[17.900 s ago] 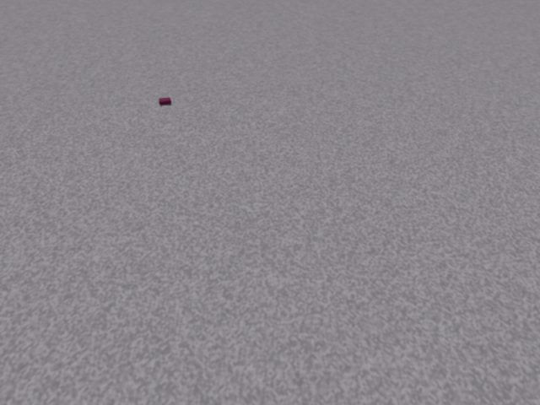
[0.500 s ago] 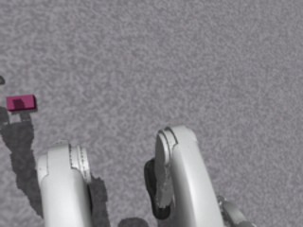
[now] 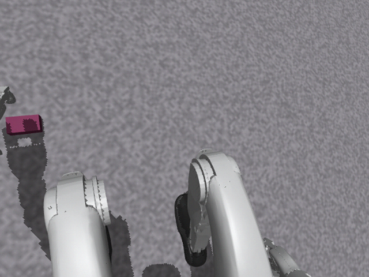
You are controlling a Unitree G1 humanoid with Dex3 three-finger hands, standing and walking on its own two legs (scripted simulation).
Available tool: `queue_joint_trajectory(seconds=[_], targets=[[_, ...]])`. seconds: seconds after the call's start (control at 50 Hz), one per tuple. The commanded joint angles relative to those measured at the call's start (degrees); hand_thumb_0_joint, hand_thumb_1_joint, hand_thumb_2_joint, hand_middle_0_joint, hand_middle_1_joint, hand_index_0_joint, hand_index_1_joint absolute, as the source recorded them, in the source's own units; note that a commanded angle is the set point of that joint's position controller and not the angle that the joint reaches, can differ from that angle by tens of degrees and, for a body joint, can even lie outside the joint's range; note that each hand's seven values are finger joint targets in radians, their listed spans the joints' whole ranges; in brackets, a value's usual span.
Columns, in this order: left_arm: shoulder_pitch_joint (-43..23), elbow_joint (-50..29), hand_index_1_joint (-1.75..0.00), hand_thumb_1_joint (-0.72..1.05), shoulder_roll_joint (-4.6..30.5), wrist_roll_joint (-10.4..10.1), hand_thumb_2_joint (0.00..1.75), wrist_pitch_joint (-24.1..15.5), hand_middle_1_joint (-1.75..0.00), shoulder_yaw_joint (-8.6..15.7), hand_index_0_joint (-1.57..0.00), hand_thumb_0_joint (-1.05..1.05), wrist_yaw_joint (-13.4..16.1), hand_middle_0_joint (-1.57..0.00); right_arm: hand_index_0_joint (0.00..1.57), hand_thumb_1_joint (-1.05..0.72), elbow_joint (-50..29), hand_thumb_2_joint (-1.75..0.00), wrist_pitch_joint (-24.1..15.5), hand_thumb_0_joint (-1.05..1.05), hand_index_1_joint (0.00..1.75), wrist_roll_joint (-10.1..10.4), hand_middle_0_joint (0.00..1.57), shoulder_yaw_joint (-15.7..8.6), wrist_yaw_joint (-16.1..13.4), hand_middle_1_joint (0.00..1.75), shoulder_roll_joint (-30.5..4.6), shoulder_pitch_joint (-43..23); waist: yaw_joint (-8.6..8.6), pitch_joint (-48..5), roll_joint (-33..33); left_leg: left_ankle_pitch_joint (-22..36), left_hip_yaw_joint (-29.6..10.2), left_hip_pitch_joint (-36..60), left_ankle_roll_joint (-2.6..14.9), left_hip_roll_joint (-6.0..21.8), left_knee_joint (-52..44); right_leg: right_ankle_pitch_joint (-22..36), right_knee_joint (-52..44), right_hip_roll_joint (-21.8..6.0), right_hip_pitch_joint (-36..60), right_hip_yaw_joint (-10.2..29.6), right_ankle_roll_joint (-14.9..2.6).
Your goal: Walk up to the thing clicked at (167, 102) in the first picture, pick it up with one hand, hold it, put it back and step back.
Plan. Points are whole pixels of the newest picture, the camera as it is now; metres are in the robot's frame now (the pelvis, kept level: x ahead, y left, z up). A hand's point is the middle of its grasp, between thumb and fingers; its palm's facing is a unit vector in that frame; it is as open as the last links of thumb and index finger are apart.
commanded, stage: approach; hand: left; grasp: from above
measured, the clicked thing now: (24, 124) +0.47 +0.30 -0.30
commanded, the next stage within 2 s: close in in 0.50 s
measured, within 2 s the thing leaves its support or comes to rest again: neither
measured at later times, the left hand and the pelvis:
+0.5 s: hand (8, 116) +0.45 +0.30 -0.19, palm faces -0.50 -0.07 -0.86, open 12.7 cm; pelvis +0.00 -0.01 +0.00, yaw -1 degrees
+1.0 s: hand (18, 123) +0.45 +0.29 -0.23, palm faces -0.45 -0.08 -0.89, open 13.0 cm; pelvis +0.00 +0.01 -0.01, yaw -3 degrees
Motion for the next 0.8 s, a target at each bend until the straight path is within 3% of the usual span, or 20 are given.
queue_joint_trajectory(seconds=[0.0,0.02,0.04,0.08,0.12,0.14,0.18,0.2,0.24,0.28,0.32,0.36,0.38,0.46,0.52,0.58,0.64,0.68,0.72,0.78], targets=[[-23.46,-10.23,-0.8,-0.28,8.73,-0.15,0.79,-0.92,-0.79,-0.88,-0.33,0.0,4.54,-0.33,0.2,-0.9,0.31,-0.9,-0.56,0.0,0.3,-0.04,0.2,-4.54,-0.83,0.3,-15.4,13.11,-4.49,-37.55,23.12,9.15,4.73,33.29,0.9,-0.63,-15.11,10.93,-12.07,2.01,14.07,-7.0,-4.64],[-21.92,-6.73,-0.81,-0.28,6.0,0.1,0.79,-0.26,-0.81,-2.34,-0.31,0.0,5.12,-0.31,0.2,-0.9,0.49,-0.9,-0.93,0.0,0.3,-0.08,0.2,-4.35,-0.64,0.3,-15.09,12.98,-4.96,-35.75,21.9,8.79,4.81,32.92,0.82,-0.46,-14.72,10.89,-11.97,2.14,13.51,-7.13,-4.72],[-25.46,-9.83,-0.81,-0.3,8.24,0.26,0.81,-0.14,-0.81,-1.19,-0.3,0.0,6.09,-0.3,0.2,-0.9,0.59,-0.89,-0.99,0.0,0.3,0.02,0.2,-4.4,-0.74,0.3,-15.6,13.19,-4.94,-37.48,22.99,9.22,4.92,33.05,0.88,-0.55,-15.12,11.3,-12.26,2.18,13.98,-7.2,-4.57],[-25.55,-6.02,-0.82,-0.3,8.12,1.09,0.81,1.65,-0.83,-1.16,-0.3,0.0,7.63,-0.3,0.2,-0.9,0.49,-0.89,-1.62,0.0,0.3,-0.29,0.2,-3.82,-0.43,0.3,-15.53,13.58,-5.63,-36.06,23.64,9.87,5.03,32.78,0.81,-0.46,-14.97,12.19,-11.58,2.21,13.46,-7.35,-4.69],[-24.49,-4.15,-0.81,-0.3,12.06,2.19,0.82,3.64,-0.81,1.52,-0.3,0.0,9.26,-0.3,0.2,-0.9,-0.16,-0.9,-1.77,0.0,0.3,-0.3,0.2,-3.58,-0.27,0.3,-16.03,13.97,-4.09,-37.27,24.65,11.24,5.17,33.1,0.73,-0.51,-15.6,13.34,-11.16,2.03,13.69,-7.31,-4.97],[-22.75,-2.0,-0.8,-0.3,11.32,2.21,0.81,4.97,-0.8,1.81,-0.3,0.0,9.93,-0.3,0.2,-0.9,-0.62,-0.89,-1.8,0.0,0.3,-0.36,0.2,-3.32,-0.11,0.3,-15.96,13.71,-3.79,-36.49,24.9,12.05,5.43,33.45,0.6,-0.63,-15.89,14.06,-10.95,1.86,13.85,-7.17,-4.91],[-25.07,-0.03,-0.81,-0.3,10.57,1.97,0.82,6.89,-0.81,1.12,-0.3,0.0,10.52,-0.3,0.2,-0.9,-1.1,-0.89,-2.25,0.0,0.3,-0.8,0.2,-2.53,0.59,0.3,-16.02,12.85,-5.33,-36.04,23.87,11.27,5.73,31.41,1.08,-0.48,-15.01,14.37,-11.49,2.26,14.39,-6.99,-4.93],[-22.64,0.33,-0.82,-0.31,11.6,1.83,0.82,7.94,-0.82,1.63,-0.29,0.0,10.71,-0.29,0.2,-0.9,-1.61,-0.89,-2.14,0.0,0.3,-0.3,0.2,-2.32,0.61,0.3,-16.03,12.29,-3.57,-36.65,23.95,11.2,6.18,30.61,1.3,-0.68,-15.42,14.25,-12.07,2.41,15.55,-6.49,-5.09],[-20.88,1.1,-0.8,-0.3,12.95,0.28,0.81,10.14,-0.79,2.63,-0.3,0.0,10.32,-0.3,0.2,-0.9,-2.27,-0.9,-2.26,0.0,0.3,0.22,0.2,-2.04,0.87,0.3,-16.06,11.77,-2.33,-36.92,24.08,11.09,6.89,29.38,1.61,-0.9,-15.62,14.06,-12.17,2.36,16.98,-5.79,-5.1],[-19.56,1.32,-0.79,-0.3,13.66,-0.61,0.81,11.79,-0.78,2.89,-0.3,0.0,8.88,-0.31,0.2,-0.9,-3.0,-0.89,-2.66,0.0,0.3,0.49,0.2,-1.8,1.08,0.3,-16.45,11.67,-2.42,-37.83,22.29,11.57,6.94,29.43,2.08,-0.75,-14.41,14.41,-11.62,2.38,17.53,-5.57,-4.91],[-17.22,-0.8,-0.81,-0.31,15.66,-2.46,0.82,12.43,-0.8,3.58,-0.28,0.0,7.23,-0.29,0.2,-0.9,-3.73,-0.89,-2.29,0.0,0.3,1.34,0.2,-1.86,1.02,0.3,-16.25,10.96,-1.26,-40.09,20.66,12.67,7.07,27.26,2.63,-0.67,-13.92,15.71,-12.09,2.75,22.05,-4.68,-4.48],[-14.37,-0.52,-0.79,-0.3,16.18,-4.13,0.8,12.74,-0.8,3.93,-0.3,0.0,4.87,-0.3,0.2,-0.9,-4.18,-0.89,-2.53,0.0,0.3,1.9,0.2,-1.91,1.07,0.3,-16.44,11.4,-1.43,-37.3,16.11,11.42,7.27,23.42,3.35,-0.81,-13.12,14.6,-12.5,2.53,23.45,-4.17,-3.92],[-14.29,-1.94,-0.79,-0.3,17.12,-5.42,0.8,12.16,-0.79,4.47,-0.3,0.0,3.78,-0.3,0.2,-0.9,-4.14,-0.89,-2.42,0.0,0.3,1.88,0.2,-2.0,1.06,0.3,-16.35,11.34,-1.36,-37.69,14.63,10.03,7.08,21.42,3.49,-0.75,-13.29,13.23,-13.13,2.61,25.03,-3.97,-3.78],[-16.02,-6.92,-0.81,-0.32,18.6,-7.24,0.81,8.72,-0.81,4.55,-0.29,0.0,-1.23,-0.29,0.2,-0.9,-3.57,-0.9,-1.95,0.0,0.3,2.25,0.2,-1.9,-0.04,0.3,-16.83,11.85,-2.09,-36.57,12.94,8.16,6.73,20.4,3.27,-0.78,-12.49,10.62,-14.09,2.48,26.01,-3.94,-4.03],[-17.91,-8.9,-0.84,-0.33,16.71,-7.23,0.81,4.65,-0.84,3.81,-0.28,0.0,-3.66,-0.28,0.2,-0.9,-3.4,-0.9,-1.68,0.0,0.3,1.39,0.2,-2.23,-0.59,0.3,-17.23,13.26,-4.18,-34.52,13.06,6.97,5.83,20.54,2.52,-0.8,-11.84,8.47,-14.54,2.43,24.87,-4.54,-4.39],[-20.38,-12.19,-0.82,-0.33,12.37,-6.45,0.82,0.25,-0.82,0.66,-0.29,0.0,-4.72,-0.29,0.2,-0.91,-1.6,-0.9,-1.22,0.0,0.3,0.84,0.2,-2.91,-0.84,0.3,-16.72,15.27,-5.34,-34.18,16.47,7.42,5.04,25.27,1.41,-0.45,-11.56,8.74,-14.68,2.42,21.65,-5.87,-4.69],[-19.86,-13.09,-0.85,-0.36,11.97,-5.18,0.82,-3.01,-0.86,-0.46,-0.25,0.0,-3.12,-0.24,0.2,-0.9,-1.4,-0.9,-0.63,0.0,0.3,0.44,0.2,-3.42,-0.92,0.3,-17.22,15.47,-4.57,-36.72,19.79,9.65,4.08,30.59,0.47,-0.15,-11.68,10.19,-13.35,2.46,20.14,-7.21,-5.0],[-19.46,-12.29,-0.86,-0.35,12.29,-3.53,0.83,-3.94,-0.87,-0.38,-0.25,0.0,-0.93,-0.24,0.2,-0.9,-1.16,-0.9,-0.07,0.0,0.3,0.22,0.2,-3.27,-0.8,0.3,-16.86,15.01,-3.59,-37.65,21.99,11.38,3.92,32.97,0.18,-0.21,-12.53,11.57,-12.19,2.58,19.4,-7.84,-4.97],[-19.57,-8.89,-0.84,-0.33,11.44,-1.8,0.84,-3.69,-0.85,-0.68,-0.26,0.0,1.62,-0.26,0.2,-0.9,-0.96,-0.89,0.03,0.0,0.3,-0.19,0.2,-3.05,-0.43,0.3,-16.62,13.92,-3.99,-35.48,23.43,12.84,3.6,34.98,0.05,0.04,-12.81,12.59,-10.79,2.68,16.18,-8.59,-4.96],[-20.61,-4.3,-0.83,-0.33,13.12,1.55,0.84,-2.83,-0.84,0.55,-0.25,0.0,5.95,-0.25,0.2,-0.89,-1.17,-0.89,-0.2,0.0,0.3,-0.69,0.2,-2.46,0.15,0.3,-17.36,12.59,-4.8,-32.51,25.6,15.34,2.72,35.97,-0.35,0.26,-13.6,14.64,-8.59,2.64,12.29,-9.73,-5.11]])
